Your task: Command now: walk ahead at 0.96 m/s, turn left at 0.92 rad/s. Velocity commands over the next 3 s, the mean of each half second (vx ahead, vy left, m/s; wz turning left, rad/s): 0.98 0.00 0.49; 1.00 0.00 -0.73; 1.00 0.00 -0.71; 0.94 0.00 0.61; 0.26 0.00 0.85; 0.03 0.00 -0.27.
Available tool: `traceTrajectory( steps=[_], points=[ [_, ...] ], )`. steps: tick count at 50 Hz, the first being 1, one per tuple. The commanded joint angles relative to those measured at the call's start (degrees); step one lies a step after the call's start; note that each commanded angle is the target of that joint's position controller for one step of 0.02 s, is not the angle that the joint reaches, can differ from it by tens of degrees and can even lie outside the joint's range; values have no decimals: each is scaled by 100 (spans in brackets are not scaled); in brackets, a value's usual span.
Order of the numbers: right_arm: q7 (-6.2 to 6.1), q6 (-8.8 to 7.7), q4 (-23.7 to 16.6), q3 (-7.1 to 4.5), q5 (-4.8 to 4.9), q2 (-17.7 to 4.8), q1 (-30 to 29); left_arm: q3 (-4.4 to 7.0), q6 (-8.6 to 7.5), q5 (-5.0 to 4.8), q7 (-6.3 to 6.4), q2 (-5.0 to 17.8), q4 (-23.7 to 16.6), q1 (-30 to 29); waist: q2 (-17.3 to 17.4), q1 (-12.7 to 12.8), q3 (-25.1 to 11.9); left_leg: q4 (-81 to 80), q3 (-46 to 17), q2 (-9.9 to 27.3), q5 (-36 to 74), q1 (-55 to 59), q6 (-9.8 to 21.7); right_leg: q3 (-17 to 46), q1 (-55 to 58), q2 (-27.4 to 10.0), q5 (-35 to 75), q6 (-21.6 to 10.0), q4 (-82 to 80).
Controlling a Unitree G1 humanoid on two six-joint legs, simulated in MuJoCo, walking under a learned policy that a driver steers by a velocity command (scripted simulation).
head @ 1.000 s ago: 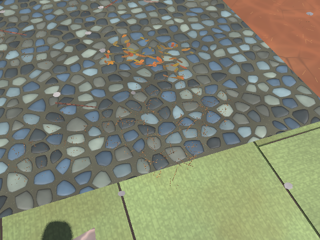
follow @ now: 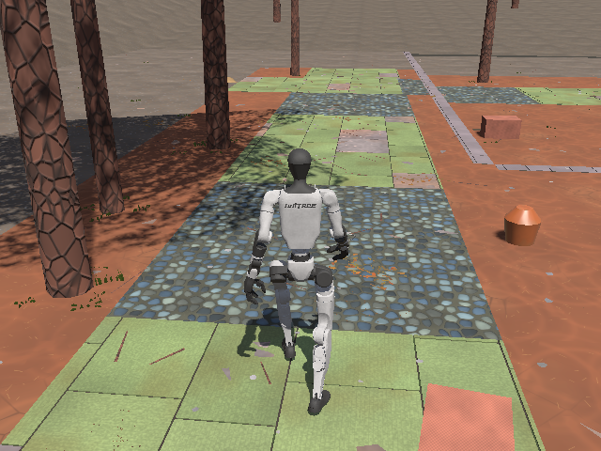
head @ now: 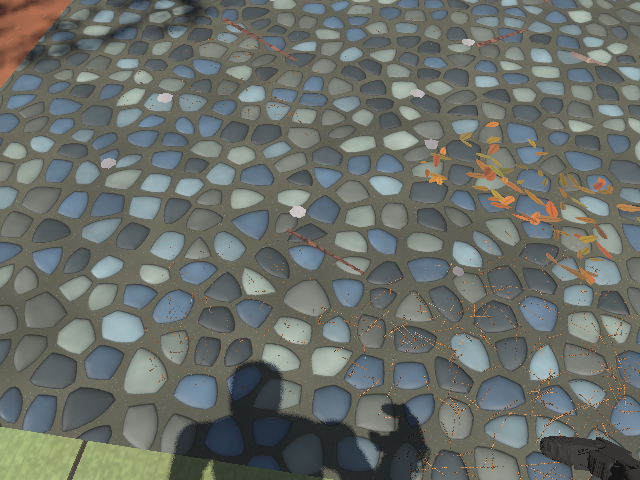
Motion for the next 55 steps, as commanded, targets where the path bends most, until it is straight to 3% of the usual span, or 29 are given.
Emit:
traceTrajectory(
  steps=[1, 2, 3, 4, 5, 6, 9, 13, 17, 20, 23, 24, 25, 26, 27, 28, 29, 30, 34, 38, 43, 45, 46, 47, 48, 49, 51, 52, 55],
  points=[
    [-180, 112, 447, -740, 28, -1612, 3074, 349, -85, -141, -54, 1561, -916, -1197, -825, -2132, -1003, -967, -413, -461, -346, 5141, 512, 590, -2958, -901, 7675, -757, 4284],
    [-260, 154, 607, -711, -101, -1810, 2781, 72, -340, -9, -147, 416, -1268, -1275, 1551, -1271, -440, -1145, -2332, 225, -169, 5884, 849, 1074, -5207, 432, 98, -588, 6869],
    [-200, -61, 276, -458, -359, -1435, 2406, -75, -692, -290, -225, 146, -1820, -796, 1700, -573, -1809, -2447, -5670, 1241, -2823, 6827, 1944, 2760, -6767, 717, -342, -741, 7755],
    [-182, -191, 331, -393, -334, -920, 2686, 23, -879, -376, -242, 704, -2040, -1747, 657, -1034, -1475, -3366, -6015, 1281, -3325, 6339, 1482, 3092, -6998, 431, 363, -1004, 7331],
    [-143, -314, 410, -336, -321, -825, 2580, 52, -885, -470, -233, 723, -2192, -1904, -95, -674, -723, -3550, -5702, 1248, -3068, 5428, 1272, 2985, -7010, 297, 691, -1041, 6835],
    [-114, -376, 350, -257, -247, -681, 2054, 51, -794, -327, -201, 659, -2045, -1742, -927, -299, -395, -3478, -5110, 1053, -2661, 4352, 1026, 3032, -6506, -16, 1006, -980, 6343],
    [-280, -383, 103, -203, -236, -668, 1267, 143, -466, -141, -204, 798, -2032, -1258, -568, 309, 114, -3643, -3986, 391, -2035, 2335, 962, 2982, -5637, -324, 1187, -512, 5272],
    [-591, -362, 229, -134, -179, -544, 1599, -13, -423, 108, -173, 429, -2530, -2610, -164, -218, 463, -3536, -2326, -307, -205, 1277, 609, 2223, -4807, -211, 3312, -204, 2668],
    [-500, -428, 540, -137, -167, -618, 2348, -27, -454, -185, -252, 389, -2739, -3444, 361, -1034, 424, -3631, -2163, 54, -346, 2231, 333, 1903, -4515, 52, 4572, -390, 1003],
    [-499, -352, 803, -135, -247, -664, 2590, 79, -510, -321, -409, 618, -2939, -3786, 470, -1097, 445, -3272, -2056, 569, 1623, 4125, 136, 1773, -5392, 201, 3794, -845, 434],
    [-548, -236, 764, -199, -566, -1021, 2207, 359, -447, -474, -481, 1190, -2671, -2277, 991, -72, -666, -1574, -1617, 821, 6244, 5209, -187, 1453, -4316, 774, 2591, -1320, 1033],
    [-538, -216, 590, -217, -613, -1154, 1586, 434, -351, -494, -447, 1381, -2334, -881, 998, 736, -1225, -132, -1315, 758, 6830, 4631, -302, 1564, -2858, 676, 2855, -1490, 1004],
    [-565, -268, 305, -173, -685, -1064, 1032, 435, -207, -370, -389, 1534, -1961, 643, 191, 1345, -1954, 2254, -1139, 427, 4730, 2953, -391, 2598, -700, 41, 2278, -1701, 1513],
    [-455, -423, 258, 69, -384, -146, 2081, 451, -285, -226, -492, 1650, -1733, 629, -2654, 385, -2383, 4432, -1539, -864, -1891, 80, -1059, 6365, 1320, -1269, 167, -3017, 338],
    [-368, -639, 144, 94, -159, -643, 1898, 386, -234, -150, -443, 1086, -1850, 305, -1878, 530, -2165, 4248, -2057, -509, -1758, -813, -734, 7484, 1481, -1242, -1484, -2813, -680],
    [-337, -730, -41, 80, -29, -832, 1105, 327, -208, -38, -396, 869, -1951, 93, -1067, 568, -1322, 3977, -2072, -244, -1552, -1000, -645, 6747, 752, -1152, -875, -2527, -667],
    [-349, -797, -199, 135, -177, -720, 654, 318, -225, -35, -461, 851, -1946, -139, 213, 284, -638, 3365, -1891, -140, -1372, -697, -547, 6203, -417, -871, 45, -2361, -833],
    [-392, -812, -222, 112, -363, -639, 453, 282, -261, -83, -504, 798, -1961, -399, 636, 26, -336, 2708, -1853, 8, -1268, -340, -547, 5651, -1219, -581, 771, -2287, -883],
    [-489, -677, -357, 112, -435, -549, 592, 238, -232, -291, -412, 751, -1925, -538, 117, -434, 174, 1381, -1597, 234, -1180, 90, -994, 4816, -2693, -74, 1902, -2328, -1097],
    [-464, -720, -865, 222, -487, -236, -771, 295, -161, -314, -241, 908, -1786, -286, -282, 58, 478, -934, -1133, -178, 904, 1405, -1234, 4158, -4173, 434, 2570, -1915, -1182],
    [-485, -760, -1127, -54, -174, -691, -1176, 321, -84, -446, -202, 803, -1490, 157, -656, 188, 188, -2224, -1467, -414, 1101, 2230, -1201, 4730, -3015, 237, 2704, -1506, -538],
    [-535, -826, -1052, -273, -128, -1069, -396, 394, -7, -372, -193, 979, -1520, -60, -804, -391, -425, -2324, -1349, -439, 583, 3092, -982, 4634, -2466, 293, 4692, -1259, 772],
    [-593, -784, -841, -348, -96, -1198, 951, 383, 46, -201, -218, 1029, -1715, -423, -928, -1091, -1403, -1802, -1658, 107, 189, 4636, -723, 4470, -2912, 320, 4846, -1101, 2198],
    [-673, -666, -639, -406, -111, -1581, 2419, 200, 34, 51, -243, 465, -1950, -445, -23, -1442, -2537, -1337, -2793, 1196, -839, 6576, -488, 3948, -4042, 685, 2562, -1035, 4195],
    [-509, -679, -371, -400, -260, -1774, 2388, -28, -24, -458, -254, 67, -2147, 610, 3073, -698, -3491, -2541, -6363, 2689, -3153, 7910, 595, 3516, -5925, 902, -274, -850, 5977],
    [-505, -597, -553, -308, -300, -1041, 2116, 34, 39, -609, -157, 599, -1950, 261, 2080, -970, -2522, -2960, -6188, 2242, -4498, 7308, 325, 3320, -6653, 310, 195, -849, 6365],
    [-543, -475, -339, -213, -363, -750, 1770, 100, 90, -327, -187, 827, -2177, -1028, 64, -990, -780, -3017, -4139, 1777, -2142, 5466, -65, 2850, -6733, -21, 831, -820, 6145],
    [-533, -467, -219, -198, -437, -707, 1602, 124, 89, -205, -228, 754, -2314, -1341, -141, -814, -382, -3118, -3545, 1585, -1325, 4707, -79, 2829, -6524, -222, 1024, -843, 5829],
    [-459, -494, 90, -121, -336, -417, 1215, 62, 282, -425, -344, 379, -2530, -1339, 315, -333, 82, -3494, -2378, 1432, -652, 3632, -153, 2789, -6367, -677, 886, -852, 5574]
  ],
)
Next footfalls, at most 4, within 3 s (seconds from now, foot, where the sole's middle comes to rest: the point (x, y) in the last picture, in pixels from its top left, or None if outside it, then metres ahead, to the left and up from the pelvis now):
0.02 left None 0.21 0.05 -0.73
0.50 right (345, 389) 0.66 0.00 -0.73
0.92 left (264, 242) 1.07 0.22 -0.73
1.38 right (412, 167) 1.37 -0.18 -0.73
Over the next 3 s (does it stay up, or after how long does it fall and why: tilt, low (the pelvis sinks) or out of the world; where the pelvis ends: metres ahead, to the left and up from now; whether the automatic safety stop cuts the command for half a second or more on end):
stays up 2.00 -0.35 0.03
